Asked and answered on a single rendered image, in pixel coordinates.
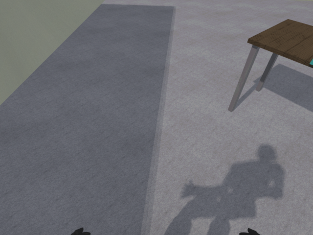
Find table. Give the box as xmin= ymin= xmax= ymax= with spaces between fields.
xmin=228 ymin=19 xmax=313 ymax=112

